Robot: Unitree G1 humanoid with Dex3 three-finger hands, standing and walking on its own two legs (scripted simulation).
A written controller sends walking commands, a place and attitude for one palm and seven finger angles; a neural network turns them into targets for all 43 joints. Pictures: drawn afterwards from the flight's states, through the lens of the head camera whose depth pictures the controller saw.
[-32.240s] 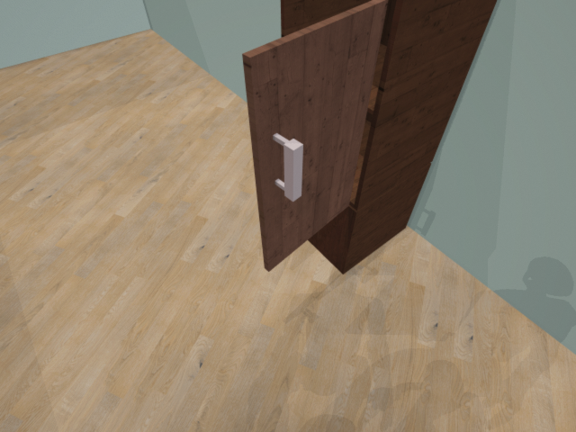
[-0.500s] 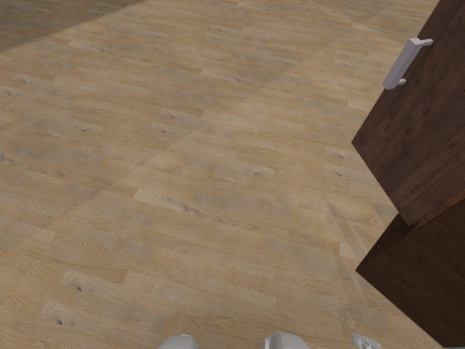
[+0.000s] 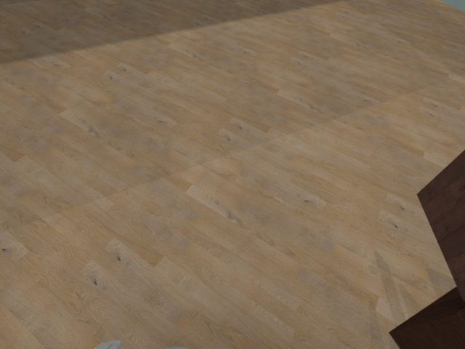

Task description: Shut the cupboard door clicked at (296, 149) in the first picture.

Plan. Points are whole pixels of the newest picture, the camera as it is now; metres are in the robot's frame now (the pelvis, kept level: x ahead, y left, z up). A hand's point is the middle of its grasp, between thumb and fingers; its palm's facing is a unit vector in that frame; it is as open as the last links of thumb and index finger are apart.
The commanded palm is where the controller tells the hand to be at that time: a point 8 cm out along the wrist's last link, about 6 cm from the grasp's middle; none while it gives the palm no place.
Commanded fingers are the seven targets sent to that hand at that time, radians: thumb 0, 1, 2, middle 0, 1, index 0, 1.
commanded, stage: walk to a spot facing it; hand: left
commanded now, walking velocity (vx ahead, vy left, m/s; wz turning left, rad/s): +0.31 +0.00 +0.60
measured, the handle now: out of the picture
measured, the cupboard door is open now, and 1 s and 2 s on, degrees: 63 63 63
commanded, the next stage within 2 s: turn to face it in 1.06 s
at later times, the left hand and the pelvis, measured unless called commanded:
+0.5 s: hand (138, 300) +0.22 +0.20 -0.15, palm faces +0.23 -0.94 -0.27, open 7.4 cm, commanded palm none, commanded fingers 0.00 0.90 0.90 -0.20 -0.30 -0.20 -0.30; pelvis +0.15 -0.02 -0.01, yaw +15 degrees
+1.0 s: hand (109, 318) +0.19 +0.26 -0.19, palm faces +0.58 -0.79 -0.21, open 7.4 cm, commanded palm none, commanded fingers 0.00 0.90 0.90 -0.20 -0.30 -0.20 -0.30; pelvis +0.31 +0.09 -0.01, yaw +34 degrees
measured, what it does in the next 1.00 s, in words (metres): walks ahead, turning left: left foot, then right foot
